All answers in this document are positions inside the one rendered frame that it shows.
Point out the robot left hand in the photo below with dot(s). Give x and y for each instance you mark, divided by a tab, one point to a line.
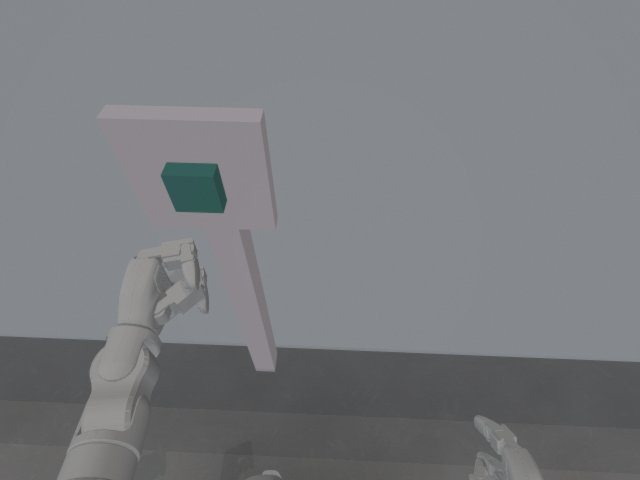
145	283

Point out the panel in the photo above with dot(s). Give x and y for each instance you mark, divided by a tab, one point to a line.
144	138

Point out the left robot shin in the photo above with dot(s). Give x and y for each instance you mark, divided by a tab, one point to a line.
272	472

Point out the robot right hand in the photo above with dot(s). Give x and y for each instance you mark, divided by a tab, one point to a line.
517	462

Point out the robot left forearm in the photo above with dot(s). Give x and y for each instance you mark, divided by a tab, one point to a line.
108	441

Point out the button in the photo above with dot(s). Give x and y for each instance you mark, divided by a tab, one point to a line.
194	187

